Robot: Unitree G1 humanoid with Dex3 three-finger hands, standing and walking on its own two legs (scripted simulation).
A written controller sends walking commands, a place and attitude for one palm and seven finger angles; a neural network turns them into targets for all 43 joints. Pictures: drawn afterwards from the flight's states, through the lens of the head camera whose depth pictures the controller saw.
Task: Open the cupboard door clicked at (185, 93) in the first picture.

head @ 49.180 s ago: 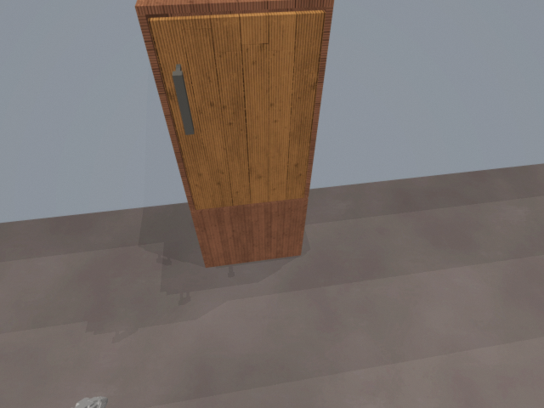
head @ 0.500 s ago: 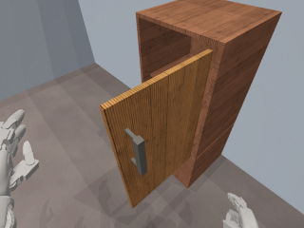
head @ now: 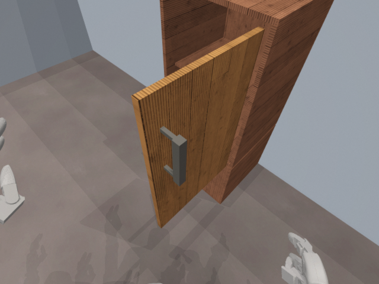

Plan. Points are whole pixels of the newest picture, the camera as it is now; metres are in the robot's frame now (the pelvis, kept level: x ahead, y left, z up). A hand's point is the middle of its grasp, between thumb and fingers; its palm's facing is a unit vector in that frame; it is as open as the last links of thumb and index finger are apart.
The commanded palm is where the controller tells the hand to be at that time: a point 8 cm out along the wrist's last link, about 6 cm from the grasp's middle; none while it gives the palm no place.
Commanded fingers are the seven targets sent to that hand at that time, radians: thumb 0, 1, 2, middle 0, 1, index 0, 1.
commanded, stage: step back with the hand held close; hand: left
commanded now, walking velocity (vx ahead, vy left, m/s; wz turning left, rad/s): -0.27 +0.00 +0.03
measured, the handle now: (172, 157) +0.36 +0.06 +0.06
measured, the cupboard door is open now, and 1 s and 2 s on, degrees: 89 89 89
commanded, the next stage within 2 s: stop stepping back and stand still in 0.54 s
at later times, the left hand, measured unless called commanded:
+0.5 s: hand out of the picture +0.11 +0.29 +0.18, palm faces +0.47 -0.76 -0.44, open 7.4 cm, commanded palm +0.04 +0.31 +0.18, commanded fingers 0.00 0.90 0.90 -0.20 -0.30 -0.20 -0.30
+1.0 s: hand out of the picture +0.01 +0.24 +0.17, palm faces +0.44 -0.80 -0.40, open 7.4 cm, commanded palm -0.04 +0.27 +0.18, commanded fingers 0.00 0.90 0.90 -0.20 -0.30 -0.20 -0.30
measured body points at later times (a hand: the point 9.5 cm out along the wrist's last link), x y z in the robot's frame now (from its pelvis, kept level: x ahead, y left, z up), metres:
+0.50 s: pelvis -0.09 +0.01 +0.00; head -0.05 +0.04 +0.45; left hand +0.08 +0.32 +0.20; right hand +0.09 -0.21 -0.08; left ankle -0.01 +0.11 -0.73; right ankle -0.09 -0.12 -0.67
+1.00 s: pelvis -0.19 -0.02 +0.00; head -0.21 -0.02 +0.45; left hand -0.01 +0.28 +0.19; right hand -0.07 -0.30 -0.08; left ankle -0.17 +0.08 -0.73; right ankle -0.24 -0.12 -0.73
